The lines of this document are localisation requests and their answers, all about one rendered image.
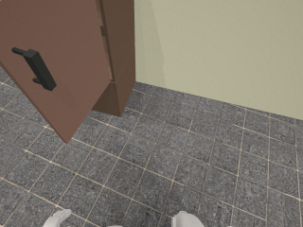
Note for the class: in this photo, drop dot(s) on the handle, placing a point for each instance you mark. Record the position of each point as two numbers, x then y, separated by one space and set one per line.
37 65

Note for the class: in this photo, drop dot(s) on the robot right thigh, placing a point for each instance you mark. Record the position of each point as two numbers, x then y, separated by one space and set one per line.
185 220

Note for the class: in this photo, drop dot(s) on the robot left hand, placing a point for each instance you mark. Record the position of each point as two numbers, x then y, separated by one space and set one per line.
58 218

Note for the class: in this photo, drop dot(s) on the cupboard door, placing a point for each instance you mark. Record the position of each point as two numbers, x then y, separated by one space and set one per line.
67 35

